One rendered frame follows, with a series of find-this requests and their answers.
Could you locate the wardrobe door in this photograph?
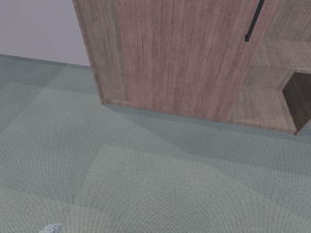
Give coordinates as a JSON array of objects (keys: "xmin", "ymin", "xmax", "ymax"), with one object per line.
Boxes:
[
  {"xmin": 79, "ymin": 0, "xmax": 129, "ymax": 102},
  {"xmin": 116, "ymin": 0, "xmax": 280, "ymax": 120}
]

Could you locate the robot left hand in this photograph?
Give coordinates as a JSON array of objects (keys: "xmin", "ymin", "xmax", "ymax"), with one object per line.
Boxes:
[{"xmin": 38, "ymin": 223, "xmax": 62, "ymax": 233}]

